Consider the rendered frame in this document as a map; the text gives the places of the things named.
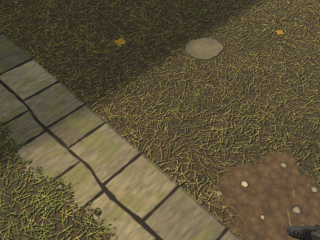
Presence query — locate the robot right hand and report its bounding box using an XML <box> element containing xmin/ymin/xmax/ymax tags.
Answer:
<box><xmin>287</xmin><ymin>224</ymin><xmax>320</xmax><ymax>240</ymax></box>

